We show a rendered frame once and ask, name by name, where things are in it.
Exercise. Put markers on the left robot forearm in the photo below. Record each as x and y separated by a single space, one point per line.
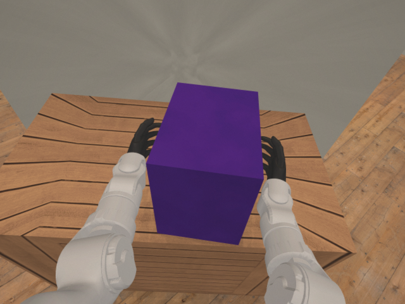
120 202

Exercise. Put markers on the right robot hand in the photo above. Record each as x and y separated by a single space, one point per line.
276 168

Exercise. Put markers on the left robot hand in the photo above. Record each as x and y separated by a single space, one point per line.
140 142

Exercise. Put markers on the pedestal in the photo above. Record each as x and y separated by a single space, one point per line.
56 175

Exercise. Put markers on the robot left upper arm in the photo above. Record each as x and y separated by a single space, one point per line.
91 270

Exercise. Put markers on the carton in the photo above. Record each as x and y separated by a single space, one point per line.
205 168

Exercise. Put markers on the right robot forearm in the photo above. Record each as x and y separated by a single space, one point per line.
281 235

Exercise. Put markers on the robot right upper arm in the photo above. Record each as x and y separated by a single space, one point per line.
292 283

